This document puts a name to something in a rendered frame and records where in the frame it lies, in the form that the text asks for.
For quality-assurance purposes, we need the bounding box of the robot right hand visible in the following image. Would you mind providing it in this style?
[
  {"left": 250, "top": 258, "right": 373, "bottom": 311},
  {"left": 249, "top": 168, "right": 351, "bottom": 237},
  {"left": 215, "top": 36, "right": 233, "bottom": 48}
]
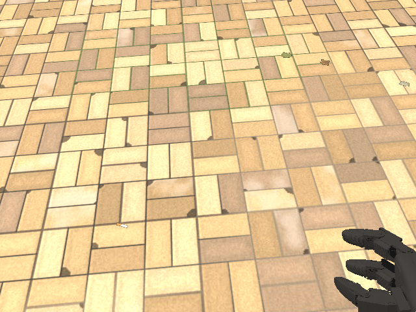
[{"left": 334, "top": 227, "right": 416, "bottom": 312}]

